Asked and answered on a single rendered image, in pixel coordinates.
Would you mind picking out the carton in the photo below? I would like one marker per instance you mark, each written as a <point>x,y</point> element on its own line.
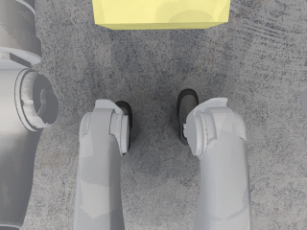
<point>121,15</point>

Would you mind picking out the robot left shin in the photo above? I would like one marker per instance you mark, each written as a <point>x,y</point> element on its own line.
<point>102,103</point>

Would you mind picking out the robot left foot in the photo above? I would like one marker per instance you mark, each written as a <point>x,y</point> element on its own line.
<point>127,112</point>

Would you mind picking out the robot left forearm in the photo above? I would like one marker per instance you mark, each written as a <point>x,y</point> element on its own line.
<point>19,46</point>

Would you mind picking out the left robot upper arm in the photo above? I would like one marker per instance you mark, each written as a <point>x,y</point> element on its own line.
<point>28,104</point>

